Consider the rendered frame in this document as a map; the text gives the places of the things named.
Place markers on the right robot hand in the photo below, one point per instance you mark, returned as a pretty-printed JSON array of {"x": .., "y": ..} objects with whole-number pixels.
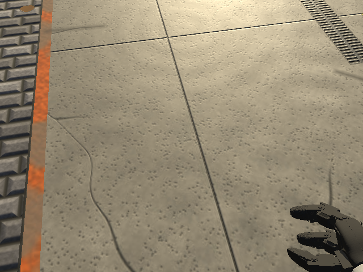
[{"x": 346, "y": 243}]

